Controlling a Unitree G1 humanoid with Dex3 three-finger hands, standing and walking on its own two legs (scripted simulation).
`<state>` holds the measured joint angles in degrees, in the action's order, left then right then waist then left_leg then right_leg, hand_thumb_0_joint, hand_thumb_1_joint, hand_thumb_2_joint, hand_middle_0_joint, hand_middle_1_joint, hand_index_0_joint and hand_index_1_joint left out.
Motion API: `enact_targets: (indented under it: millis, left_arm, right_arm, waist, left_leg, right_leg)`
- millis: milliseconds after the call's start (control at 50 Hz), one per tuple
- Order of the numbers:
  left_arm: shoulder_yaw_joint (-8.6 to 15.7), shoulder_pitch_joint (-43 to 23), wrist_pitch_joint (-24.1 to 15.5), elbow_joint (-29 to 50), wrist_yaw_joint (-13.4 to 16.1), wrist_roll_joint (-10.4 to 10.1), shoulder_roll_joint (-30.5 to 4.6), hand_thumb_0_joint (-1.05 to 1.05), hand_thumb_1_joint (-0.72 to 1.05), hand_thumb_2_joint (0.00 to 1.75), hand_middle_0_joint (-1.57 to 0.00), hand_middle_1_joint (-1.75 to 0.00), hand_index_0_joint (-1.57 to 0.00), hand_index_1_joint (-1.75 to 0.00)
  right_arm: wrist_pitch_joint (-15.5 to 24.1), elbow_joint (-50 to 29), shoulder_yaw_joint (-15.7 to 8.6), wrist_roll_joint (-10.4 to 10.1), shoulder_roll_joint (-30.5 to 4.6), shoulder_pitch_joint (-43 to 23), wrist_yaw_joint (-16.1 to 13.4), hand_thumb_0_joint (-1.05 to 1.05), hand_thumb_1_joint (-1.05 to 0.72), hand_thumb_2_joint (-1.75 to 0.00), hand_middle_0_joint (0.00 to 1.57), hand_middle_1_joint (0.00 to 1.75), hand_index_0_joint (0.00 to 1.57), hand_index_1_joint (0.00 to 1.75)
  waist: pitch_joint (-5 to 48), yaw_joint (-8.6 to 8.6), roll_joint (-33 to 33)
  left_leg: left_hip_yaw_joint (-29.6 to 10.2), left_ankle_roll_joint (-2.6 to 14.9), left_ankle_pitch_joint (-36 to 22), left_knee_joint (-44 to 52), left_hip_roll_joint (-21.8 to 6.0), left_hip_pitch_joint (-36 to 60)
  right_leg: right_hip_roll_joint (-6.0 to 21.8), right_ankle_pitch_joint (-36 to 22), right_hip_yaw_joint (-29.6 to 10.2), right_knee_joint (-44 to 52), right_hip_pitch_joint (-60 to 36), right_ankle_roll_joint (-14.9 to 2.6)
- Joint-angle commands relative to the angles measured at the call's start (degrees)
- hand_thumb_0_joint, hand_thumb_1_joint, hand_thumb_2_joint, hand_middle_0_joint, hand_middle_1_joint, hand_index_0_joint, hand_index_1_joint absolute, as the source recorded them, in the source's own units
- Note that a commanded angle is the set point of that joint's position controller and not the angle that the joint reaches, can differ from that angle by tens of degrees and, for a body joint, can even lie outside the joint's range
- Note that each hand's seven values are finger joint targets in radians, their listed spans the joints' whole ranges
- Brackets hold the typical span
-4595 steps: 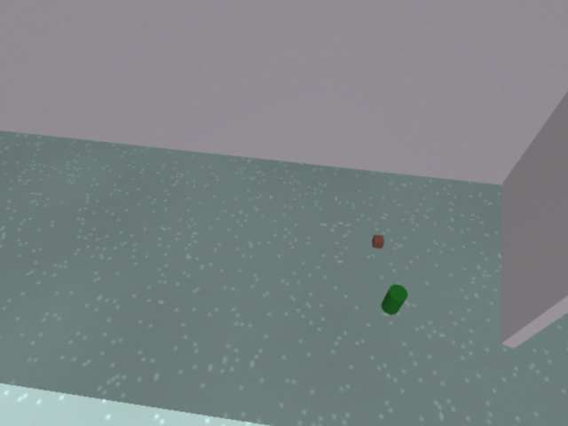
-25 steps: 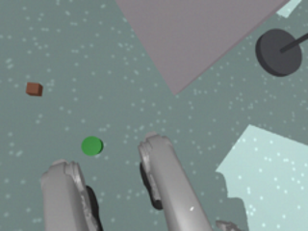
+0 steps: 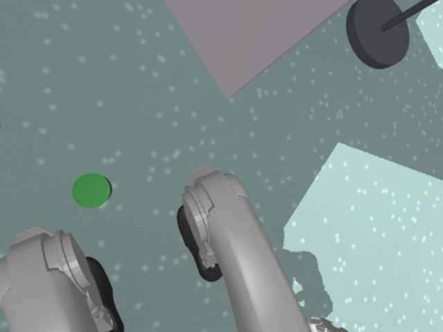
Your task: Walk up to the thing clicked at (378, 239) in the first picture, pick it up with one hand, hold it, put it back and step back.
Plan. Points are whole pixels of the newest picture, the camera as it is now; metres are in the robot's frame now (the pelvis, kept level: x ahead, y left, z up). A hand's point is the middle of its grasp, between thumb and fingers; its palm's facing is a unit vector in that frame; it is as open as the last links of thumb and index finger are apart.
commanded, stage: approach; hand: left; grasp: from above
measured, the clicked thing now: out of the picture +0.61 +0.26 -0.34
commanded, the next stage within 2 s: close in in 0.50 s
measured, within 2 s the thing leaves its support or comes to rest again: neither
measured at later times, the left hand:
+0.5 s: hand out of the picture +0.58 +0.21 -0.19, palm faces -0.02 -0.41 -0.91, open 14.3 cm
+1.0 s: hand out of the picture +0.55 +0.24 -0.21, palm faces -0.10 -0.45 -0.89, open 14.4 cm
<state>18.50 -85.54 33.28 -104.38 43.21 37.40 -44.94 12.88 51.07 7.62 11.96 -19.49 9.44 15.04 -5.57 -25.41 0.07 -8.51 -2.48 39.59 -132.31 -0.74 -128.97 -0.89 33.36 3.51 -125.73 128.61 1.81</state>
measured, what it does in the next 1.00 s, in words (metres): stands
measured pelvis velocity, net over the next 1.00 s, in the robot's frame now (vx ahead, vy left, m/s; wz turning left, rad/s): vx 0.01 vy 0.00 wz -0.07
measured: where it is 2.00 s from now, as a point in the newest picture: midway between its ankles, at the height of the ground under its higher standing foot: (157, 283)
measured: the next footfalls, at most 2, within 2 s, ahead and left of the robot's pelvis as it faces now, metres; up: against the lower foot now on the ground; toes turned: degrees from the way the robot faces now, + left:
none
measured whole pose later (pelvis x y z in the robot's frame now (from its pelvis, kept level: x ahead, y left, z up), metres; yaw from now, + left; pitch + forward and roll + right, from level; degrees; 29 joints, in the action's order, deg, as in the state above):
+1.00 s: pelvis +0.01 +0.00 -0.01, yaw -4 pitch +36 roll -12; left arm 14.2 -90.6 32.4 -103.4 44.8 36.1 -52.6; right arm 10.0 44.2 12.5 9.6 -21.3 11.8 23.5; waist -7.9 -28.4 -2.7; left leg -13.5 -3.2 43.0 -136.1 -0.4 -130.4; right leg -1.0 35.7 7.8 -126.3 128.0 1.8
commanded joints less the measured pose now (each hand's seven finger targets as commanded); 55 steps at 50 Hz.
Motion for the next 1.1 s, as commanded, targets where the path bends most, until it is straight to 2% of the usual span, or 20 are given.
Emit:
enact_targets:
  millis: [0,40,120,140,160,180,200,260,340,360,400,440,460,560,620,720,800,860,1020,1080]
  left_arm:
    - [-1.29,-25.4,-2.65,7.23,6.59,0.7,-8.79,0.0,-0.61,1.03,-0.08,-1.09,-0.06,-1.11]
    - [-0.74,-26.36,-3.32,7.75,8.09,0.12,-9.84,0.0,-0.61,1.02,-0.08,-1.09,-0.06,-1.11]
    - [0.06,-28.85,-4.41,10.03,11.65,-0.05,-13.75,0.0,-0.61,1.03,-0.09,-1.06,-0.06,-1.09]
    - [-0.23,-27.74,-4.1,8.74,11.99,-0.84,-13.15,0.0,-0.61,1.01,-0.09,-1.07,-0.07,-1.09]
    - [0.13,-28.64,-4.24,9.66,12.57,-0.63,-14.64,0.0,-0.61,1.01,-0.09,-1.06,-0.07,-1.09]
    - [-0.21,-27.85,-4.04,8.79,12.44,-1.43,-13.25,0.0,-0.61,1.01,-0.1,-1.05,-0.07,-1.08]
    - [0.02,-27.81,-4.1,7.65,12.62,-1.74,-14.15,0.0,-0.61,1.0,-0.11,-1.04,-0.09,-1.07]
    - [-1.13,-26.85,-3.73,6.4,11.04,-4.03,-12.67,0.0,-0.61,0.97,-0.11,-1.05,-0.1,-1.06]
    - [-2.7,-27.59,-2.91,7.3,8.93,-1.75,-14.81,0.0,-0.61,0.97,-0.1,-1.05,-0.09,-1.06]
    - [-3.25,-26.22,-2.51,7.15,8.35,-1.68,-14.06,0.0,-0.61,0.97,-0.09,-1.05,-0.09,-1.06]
    - [-2.75,-26.56,-2.08,6.75,7.9,-1.13,-15.36,0.0,-0.61,0.98,-0.09,-1.05,-0.08,-1.06]
    - [-2.48,-25.19,-1.42,5.57,7.19,-1.3,-15.89,0.0,-0.61,0.98,-0.08,-1.06,-0.07,-1.07]
    - [-2.33,-25.58,-0.92,5.55,6.89,-2.31,-15.79,0.0,-0.61,0.97,-0.08,-1.07,-0.08,-1.07]
    - [-1.38,-25.42,0.75,6.41,6.3,-1.51,-18.45,0.0,-0.61,1.02,-0.08,-1.04,-0.05,-1.07]
    - [-2.34,-26.35,0.76,7.77,6.02,-0.48,-17.59,0.0,-0.61,1.01,-0.07,-1.06,-0.05,-1.08]
    - [-4.31,-26.39,0.41,9.15,4.45,0.31,-14.33,0.0,-0.61,1.02,-0.07,-1.05,-0.05,-1.08]
    - [-6.1,-25.35,-0.69,8.46,3.13,-0.18,-9.64,0.0,-0.61,1.0,-0.07,-1.06,-0.06,-1.07]
    - [-6.5,-24.67,-0.99,8.05,2.9,0.01,-8.54,0.0,-0.61,0.98,-0.07,-1.07,-0.06,-1.07]
    - [-5.03,-25.01,-1.84,7.43,5.75,2.23,-12.91,0.0,-0.61,1.0,-0.07,-1.06,-0.06,-1.08]
    - [-3.77,-24.65,-1.74,7.65,7.04,1.19,-14.83,0.0,-0.61,1.01,-0.07,-1.05,-0.05,-1.08]
  right_arm:
    - [0.61,3.7,-1.71,1.73,-18.02,14.72,1.06,0.0,-0.92,-0.9,0.2,0.3,0.2,0.3]
    - [1.1,3.73,-0.92,2.91,-18.76,13.93,2.19,0.0,-0.92,-0.9,0.2,0.3,0.2,0.3]
    - [1.34,3.53,1.02,3.36,-20.58,12.45,4.14,0.0,-0.93,-0.9,0.2,0.3,0.2,0.3]
    - [1.37,3.18,1.37,3.98,-20.67,11.68,4.82,0.0,-0.93,-0.9,0.2,0.3,0.2,0.3]
    - [1.41,3.28,2.19,3.77,-20.87,11.28,5.39,0.0,-0.93,-0.9,0.2,0.3,0.2,0.3]
    - [1.34,2.79,2.49,4.13,-20.56,10.87,6.08,0.0,-0.93,-0.9,0.2,0.3,0.2,0.3]
    - [1.03,2.77,2.96,3.85,-21.34,10.98,6.57,0.0,-0.93,-0.9,0.2,0.3,0.2,0.3]
    - [0.54,1.95,3.81,3.93,-21.67,10.32,8.19,0.0,-0.93,-0.9,0.2,0.3,0.2,0.3]
    - [-0.48,0.33,4.71,2.1,-22.88,11.1,9.42,0.0,-0.92,-0.9,0.2,0.3,0.2,0.3]
    - [-0.91,-0.63,4.81,1.69,-23.0,12.26,9.86,0.0,-0.92,-0.9,0.2,0.3,0.2,0.3]
    - [-1.5,-2.47,4.22,0.2,-23.82,13.99,10.41,0.0,-0.92,-0.9,0.2,0.3,0.2,0.3]
    - [-1.94,-3.78,4.06,-0.62,-23.8,15.42,10.77,0.0,-0.92,-0.9,0.2,0.3,0.2,0.3]
    - [-2.19,-3.28,4.11,-0.77,-23.76,15.42,10.83,0.0,-0.92,-0.9,0.2,0.3,0.2,0.3]
    - [-2.84,-6.06,2.98,-3.28,-23.34,16.4,10.81,0.0,-0.92,-0.9,0.2,0.3,0.2,0.3]
    - [-3.25,-5.89,2.31,-3.89,-22.34,17.09,10.5,0.0,-0.92,-0.9,0.2,0.3,0.2,0.3]
    - [-3.37,-4.63,1.21,-3.67,-20.85,16.45,9.4,0.0,-0.92,-0.91,0.2,0.3,0.2,0.3]
    - [-3.39,-3.5,0.7,-3.2,-20.53,17.35,8.54,0.0,-0.92,-0.9,0.2,0.3,0.2,0.3]
    - [-3.33,-3.35,0.3,-2.72,-20.77,17.55,8.36,0.0,-0.91,-0.9,0.2,0.3,0.2,0.3]
    - [-3.5,-4.1,1.03,-1.92,-21.74,17.17,8.34,0.0,-0.92,-0.91,0.2,0.3,0.2,0.3]
    - [-3.4,-4.9,1.62,-0.92,-21.83,16.35,8.94,0.0,-0.92,-0.91,0.2,0.3,0.2,0.3]
  waist:
    - [44.11,-5.97,24.31]
    - [44.2,-6.67,25.74]
    - [45.85,-7.18,30.03]
    - [44.12,-7.6,29.42]
    - [44.29,-7.7,30.34]
    - [42.43,-8.15,30.25]
    - [42.27,-8.42,29.86]
    - [38.03,-9.31,28.44]
    - [38.81,-9.61,26.32]
    - [39.1,-9.67,25.09]
    - [42.34,-9.55,22.35]
    - [42.44,-9.48,20.23]
    - [41.18,-9.46,18.61]
    - [41.28,-7.17,19.11]
    - [41.23,-6.76,22.62]
    - [37.6,-7.49,26.25]
    - [35.55,-9.11,26.97]
    - [34.81,-9.07,27.82]
    - [36.07,-8.63,29.49]
    - [36.54,-8.58,27.17]
  left_leg:
    - [3.0,2.0,-8.24,11.9,-0.38,28.66]
    - [2.72,1.8,-9.4,10.79,-0.36,29.88]
    - [2.59,1.15,-12.84,8.63,-0.91,31.84]
    - [3.16,1.23,-13.63,7.95,-0.74,30.47]
    - [2.94,1.22,-14.28,7.41,-0.74,30.6]
    - [3.35,1.27,-14.71,6.76,-0.69,29.75]
    - [3.18,1.35,-14.08,6.5,-0.8,28.64]
    - [2.89,1.9,-13.4,5.72,-0.33,26.15]
    - [2.48,2.31,-12.99,5.38,-0.53,22.09]
    - [2.54,2.16,-14.33,5.55,-0.45,21.25]
    - [1.83,2.57,-15.15,4.98,-0.79,19.61]
    - [1.76,3.11,-14.72,4.6,-0.59,17.64]
    - [1.94,3.54,-13.17,4.48,-0.37,15.62]
    - [1.43,3.69,-9.49,6.08,-0.47,16.51]
    - [1.1,3.04,-8.56,7.41,-0.92,19.35]
    - [0.12,2.3,-7.39,9.2,-1.42,21.98]
    - [-0.78,1.75,-9.68,9.85,-1.56,25.62]
    - [-1.0,1.38,-11.03,10.64,-1.35,27.47]
    - [-0.5,1.36,-13.34,10.48,-1.27,28.44]
    - [1.3,2.13,-14.95,9.2,-0.75,24.79]
  right_leg:
    - [0.07,-9.63,7.18,10.53,-26.98,-1.9]
    - [0.52,-11.12,7.93,9.06,-27.71,-1.73]
    - [0.67,-15.6,8.18,7.64,-29.67,-1.31]
    - [0.67,-16.91,8.19,7.21,-31.61,-0.97]
    - [0.73,-17.68,8.46,7.13,-31.07,-0.93]
    - [0.77,-18.2,8.26,6.86,-31.74,-0.76]
    - [0.39,-17.85,8.34,7.11,-32.06,-0.66]
    - [0.36,-16.73,8.73,6.65,-32.85,-0.29]
    - [-0.7,-17.92,8.69,8.33,-33.31,0.21]
    - [-1.04,-19.52,8.64,7.83,-35.36,0.29]
    - [-1.56,-21.41,8.51,7.92,-36.83,0.46]
    - [-1.8,-22.21,8.48,8.0,-38.08,0.77]
    - [-1.83,-21.51,8.51,8.47,-38.63,1.15]
    - [-2.73,-14.28,9.21,10.15,-34.22,0.64]
    - [-3.0,-12.43,9.48,10.21,-31.42,-0.28]
    - [-2.51,-10.33,9.74,10.19,-26.03,-1.46]
    - [-2.43,-12.43,10.16,9.62,-24.39,-2.13]
    - [-2.21,-13.27,10.21,9.45,-23.56,-2.6]
    - [-2.06,-16.55,10.14,8.94,-25.53,-2.7]
    - [-2.03,-19.52,9.45,9.58,-31.03,-1.6]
